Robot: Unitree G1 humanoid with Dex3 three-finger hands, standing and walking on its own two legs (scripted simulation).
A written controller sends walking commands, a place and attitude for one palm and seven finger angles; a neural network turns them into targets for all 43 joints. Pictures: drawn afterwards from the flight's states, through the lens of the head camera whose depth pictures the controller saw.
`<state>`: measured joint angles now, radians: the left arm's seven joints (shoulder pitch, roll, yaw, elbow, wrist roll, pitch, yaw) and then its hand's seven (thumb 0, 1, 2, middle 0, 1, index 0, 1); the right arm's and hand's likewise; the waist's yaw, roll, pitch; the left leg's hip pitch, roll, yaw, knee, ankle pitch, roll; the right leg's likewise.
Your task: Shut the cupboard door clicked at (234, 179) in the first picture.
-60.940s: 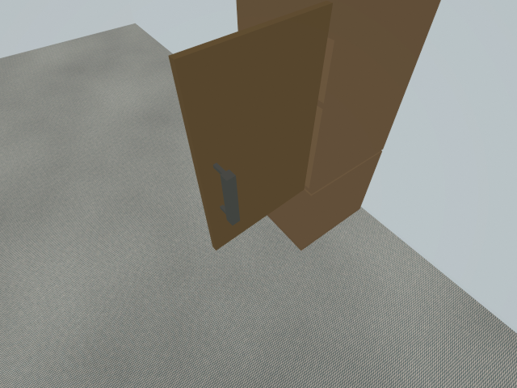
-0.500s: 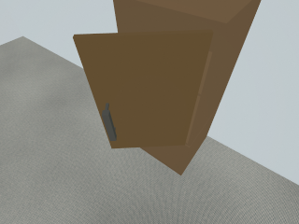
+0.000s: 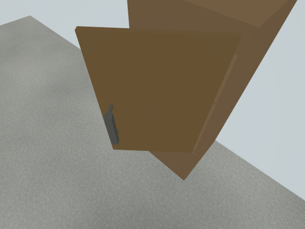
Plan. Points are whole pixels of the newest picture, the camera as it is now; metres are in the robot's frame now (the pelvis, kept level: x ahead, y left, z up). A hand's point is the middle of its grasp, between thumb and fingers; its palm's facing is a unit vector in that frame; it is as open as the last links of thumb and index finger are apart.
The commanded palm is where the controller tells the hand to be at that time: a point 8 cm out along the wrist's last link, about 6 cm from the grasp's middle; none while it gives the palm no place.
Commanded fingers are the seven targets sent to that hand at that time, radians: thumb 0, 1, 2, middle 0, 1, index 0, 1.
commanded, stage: come to a stop and stand still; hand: left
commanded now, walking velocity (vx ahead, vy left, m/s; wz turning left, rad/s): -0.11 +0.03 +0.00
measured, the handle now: (113, 125) +0.45 +0.18 -0.09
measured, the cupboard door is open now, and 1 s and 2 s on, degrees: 40 40 40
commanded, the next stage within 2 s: look again from close up in 0.80 s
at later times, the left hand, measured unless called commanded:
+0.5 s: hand out of the picture +0.00 +0.22 -0.15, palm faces -0.01 -0.96 -0.29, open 7.4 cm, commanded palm none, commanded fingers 0.00 0.90 0.90 -0.20 -0.30 -0.20 -0.30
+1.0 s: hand out of the picture -0.06 +0.19 -0.16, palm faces -0.02 -0.98 -0.22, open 7.4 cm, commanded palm none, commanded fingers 0.00 0.90 0.90 -0.20 -0.30 -0.20 -0.30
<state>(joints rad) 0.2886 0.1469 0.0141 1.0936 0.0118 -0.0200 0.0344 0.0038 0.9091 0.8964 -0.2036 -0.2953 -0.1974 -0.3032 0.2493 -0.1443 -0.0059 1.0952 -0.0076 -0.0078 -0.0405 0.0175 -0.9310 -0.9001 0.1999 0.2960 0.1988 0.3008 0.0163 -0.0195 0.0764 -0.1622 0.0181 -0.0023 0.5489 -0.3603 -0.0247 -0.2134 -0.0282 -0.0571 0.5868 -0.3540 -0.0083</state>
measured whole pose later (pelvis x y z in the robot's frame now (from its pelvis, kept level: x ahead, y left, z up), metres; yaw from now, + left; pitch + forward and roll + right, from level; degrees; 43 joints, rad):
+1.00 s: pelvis -0.07 +0.01 +0.01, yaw -1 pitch +0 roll +1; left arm 0.28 0.17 -0.01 1.09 0.01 -0.01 0.01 0.01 0.91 0.90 -0.20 -0.30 -0.20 -0.30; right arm 0.34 -0.17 0.01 1.10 -0.02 -0.01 -0.01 0.01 -0.91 -0.90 0.20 0.30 0.20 0.30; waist 0.00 0.01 0.05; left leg -0.20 0.01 0.06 0.45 -0.24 0.00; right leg -0.27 -0.03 -0.02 0.51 -0.23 0.00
